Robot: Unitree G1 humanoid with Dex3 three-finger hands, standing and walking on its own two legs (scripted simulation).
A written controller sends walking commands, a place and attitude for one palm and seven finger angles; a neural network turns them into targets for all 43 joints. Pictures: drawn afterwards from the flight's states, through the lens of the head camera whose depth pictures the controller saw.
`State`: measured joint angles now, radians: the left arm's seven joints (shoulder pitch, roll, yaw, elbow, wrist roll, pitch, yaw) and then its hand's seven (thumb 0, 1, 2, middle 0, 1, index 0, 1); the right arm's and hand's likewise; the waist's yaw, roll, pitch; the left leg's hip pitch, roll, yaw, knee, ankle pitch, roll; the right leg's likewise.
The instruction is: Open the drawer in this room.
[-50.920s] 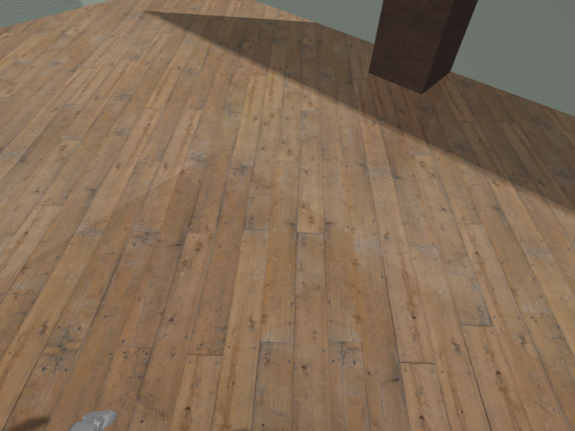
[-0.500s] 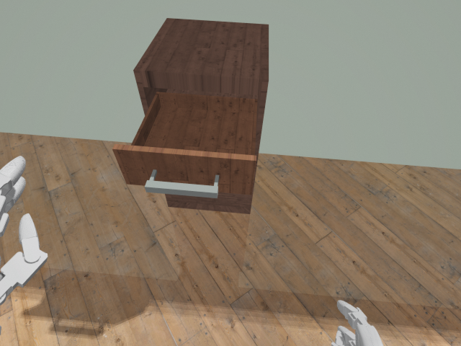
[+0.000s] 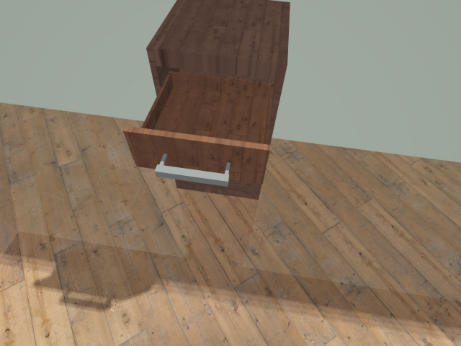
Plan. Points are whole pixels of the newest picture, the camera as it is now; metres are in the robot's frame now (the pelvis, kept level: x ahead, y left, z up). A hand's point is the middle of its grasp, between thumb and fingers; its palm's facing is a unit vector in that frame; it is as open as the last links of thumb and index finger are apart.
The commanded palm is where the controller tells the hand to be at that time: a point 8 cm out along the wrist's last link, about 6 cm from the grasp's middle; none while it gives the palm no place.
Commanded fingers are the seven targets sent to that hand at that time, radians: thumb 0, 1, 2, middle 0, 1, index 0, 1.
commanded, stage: let the arm hang, fingers relaxed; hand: left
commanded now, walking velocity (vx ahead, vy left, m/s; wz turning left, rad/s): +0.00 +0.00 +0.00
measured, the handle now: (194, 168) +0.55 +0.14 -0.13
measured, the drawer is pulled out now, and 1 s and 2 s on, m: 0.30 0.30 0.30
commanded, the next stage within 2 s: look to check the result in 0.64 s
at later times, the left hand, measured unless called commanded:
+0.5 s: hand out of the picture +0.02 +0.18 -0.18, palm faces +0.01 -0.98 -0.18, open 7.3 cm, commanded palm none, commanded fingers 0.00 0.90 0.90 -0.20 -0.30 -0.20 -0.30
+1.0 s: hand out of the picture +0.01 +0.17 -0.17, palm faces +0.01 -0.99 -0.17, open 7.3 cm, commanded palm none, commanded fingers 0.00 0.90 0.90 -0.20 -0.30 -0.20 -0.30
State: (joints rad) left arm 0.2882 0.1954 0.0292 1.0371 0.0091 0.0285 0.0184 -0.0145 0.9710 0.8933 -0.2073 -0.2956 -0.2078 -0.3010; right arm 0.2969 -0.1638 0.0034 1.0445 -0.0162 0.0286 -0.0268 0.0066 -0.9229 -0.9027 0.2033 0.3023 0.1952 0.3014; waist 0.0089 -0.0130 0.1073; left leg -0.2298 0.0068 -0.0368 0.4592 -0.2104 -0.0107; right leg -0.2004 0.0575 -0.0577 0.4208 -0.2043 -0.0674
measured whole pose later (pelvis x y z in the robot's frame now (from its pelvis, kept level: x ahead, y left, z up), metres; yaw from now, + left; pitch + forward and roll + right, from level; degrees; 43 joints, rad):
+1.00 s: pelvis +0.02 +0.01 +0.00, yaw -2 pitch -1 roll +0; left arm 0.29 0.12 0.01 1.14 0.01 0.00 0.03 0.00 0.91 0.89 -0.20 -0.30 -0.20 -0.30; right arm 0.30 -0.11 0.00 1.12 -0.01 0.00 -0.04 0.00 -0.91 -0.90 0.20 0.30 0.19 0.30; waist -0.01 0.01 0.07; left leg -0.16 -0.01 0.00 0.41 -0.23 0.01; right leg -0.15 0.04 -0.01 0.40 -0.23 -0.04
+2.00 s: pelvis +0.04 +0.01 +0.00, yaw -2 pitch -1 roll +0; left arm 0.28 0.12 0.02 1.14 0.01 0.00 0.04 0.00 0.92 0.89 -0.20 -0.30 -0.20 -0.30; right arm 0.29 -0.11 0.00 1.13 -0.01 0.00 -0.05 0.00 -0.91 -0.90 0.20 0.30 0.19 0.30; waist -0.01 0.00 0.08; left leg -0.13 0.00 0.00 0.40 -0.25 0.01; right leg -0.13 0.05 -0.01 0.39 -0.24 -0.05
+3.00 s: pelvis +0.05 +0.01 +0.00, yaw -2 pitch -1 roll +0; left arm 0.27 0.12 0.02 1.14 0.00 0.00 0.04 0.00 0.92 0.89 -0.20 -0.30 -0.20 -0.30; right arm 0.29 -0.11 0.00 1.13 -0.01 0.00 -0.05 0.00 -0.91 -0.90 0.20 0.30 0.19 0.30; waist -0.01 0.00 0.07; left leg -0.12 0.00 0.01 0.38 -0.26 0.00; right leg -0.12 0.05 -0.01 0.38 -0.25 -0.05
